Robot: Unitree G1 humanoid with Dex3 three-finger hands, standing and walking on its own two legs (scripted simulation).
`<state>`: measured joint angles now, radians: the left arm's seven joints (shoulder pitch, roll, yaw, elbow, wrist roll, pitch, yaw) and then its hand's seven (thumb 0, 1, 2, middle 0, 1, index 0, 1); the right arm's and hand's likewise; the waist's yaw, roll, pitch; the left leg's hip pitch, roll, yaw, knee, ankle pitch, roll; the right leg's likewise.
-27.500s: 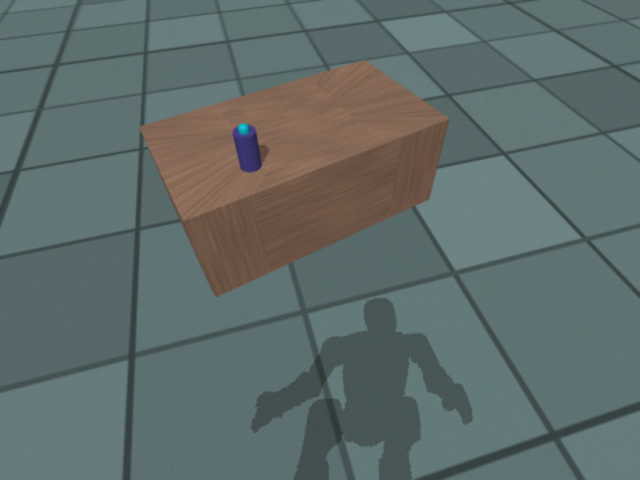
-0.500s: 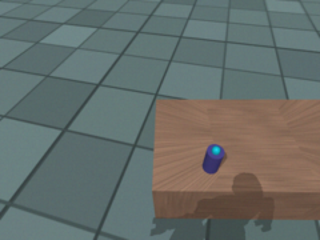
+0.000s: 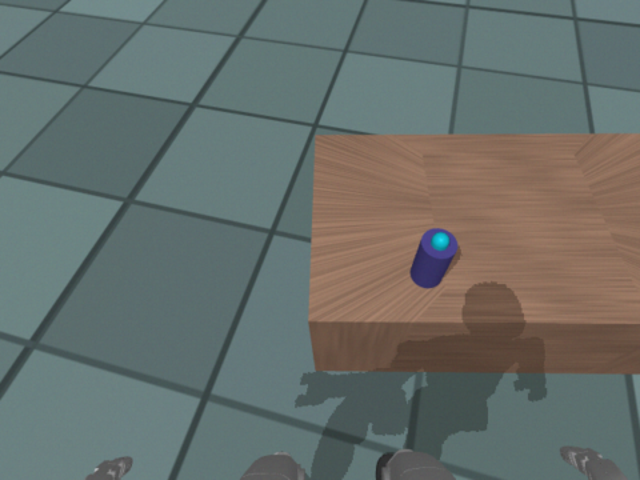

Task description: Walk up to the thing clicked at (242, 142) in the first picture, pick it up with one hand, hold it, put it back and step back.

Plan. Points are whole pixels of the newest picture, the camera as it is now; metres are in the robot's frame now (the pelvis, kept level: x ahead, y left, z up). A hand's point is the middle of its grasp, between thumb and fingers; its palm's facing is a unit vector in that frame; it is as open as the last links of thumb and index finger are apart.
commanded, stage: step back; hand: right
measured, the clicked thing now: (433, 256) +0.52 -0.22 -0.26
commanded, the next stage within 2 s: none
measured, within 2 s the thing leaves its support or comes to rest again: neither
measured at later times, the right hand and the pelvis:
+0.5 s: hand out of the picture -0.01 -0.22 -0.15, palm faces +0.02 +0.91 -0.41, open 7.4 cm; pelvis -0.08 +0.05 -0.01, yaw -3 degrees
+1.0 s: hand out of the picture -0.13 -0.20 -0.14, palm faces -0.06 +0.90 -0.44, open 7.4 cm; pelvis -0.21 +0.07 -0.01, yaw +0 degrees
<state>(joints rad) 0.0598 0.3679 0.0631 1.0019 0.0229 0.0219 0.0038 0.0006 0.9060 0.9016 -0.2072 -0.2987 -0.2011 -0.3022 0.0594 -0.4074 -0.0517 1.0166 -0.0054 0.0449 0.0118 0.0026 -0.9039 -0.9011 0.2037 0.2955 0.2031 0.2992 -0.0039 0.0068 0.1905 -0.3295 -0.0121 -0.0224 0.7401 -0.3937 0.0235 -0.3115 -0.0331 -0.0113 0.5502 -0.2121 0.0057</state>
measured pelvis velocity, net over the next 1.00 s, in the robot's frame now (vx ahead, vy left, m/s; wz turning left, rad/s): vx -0.21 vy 0.07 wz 0.00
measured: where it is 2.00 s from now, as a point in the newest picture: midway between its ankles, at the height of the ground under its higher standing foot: outside the picture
